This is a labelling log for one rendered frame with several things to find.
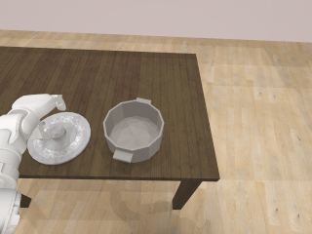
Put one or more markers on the knob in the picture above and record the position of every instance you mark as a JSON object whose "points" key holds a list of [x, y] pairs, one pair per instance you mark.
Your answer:
{"points": [[57, 132]]}

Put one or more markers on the pot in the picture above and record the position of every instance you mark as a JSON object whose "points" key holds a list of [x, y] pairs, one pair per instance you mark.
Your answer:
{"points": [[133, 130]]}

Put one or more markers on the robot left upper arm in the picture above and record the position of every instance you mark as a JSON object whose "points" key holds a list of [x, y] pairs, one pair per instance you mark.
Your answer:
{"points": [[9, 210]]}

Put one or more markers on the table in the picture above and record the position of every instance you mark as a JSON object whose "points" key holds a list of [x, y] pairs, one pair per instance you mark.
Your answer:
{"points": [[91, 83]]}

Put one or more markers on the robot left hand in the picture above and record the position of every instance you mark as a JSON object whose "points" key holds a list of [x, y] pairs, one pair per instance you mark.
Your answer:
{"points": [[41, 104]]}

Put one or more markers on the lid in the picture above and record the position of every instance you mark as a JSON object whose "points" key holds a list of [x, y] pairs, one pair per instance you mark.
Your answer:
{"points": [[55, 152]]}

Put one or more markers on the robot left forearm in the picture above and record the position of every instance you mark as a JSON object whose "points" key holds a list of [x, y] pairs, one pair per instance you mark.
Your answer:
{"points": [[16, 128]]}

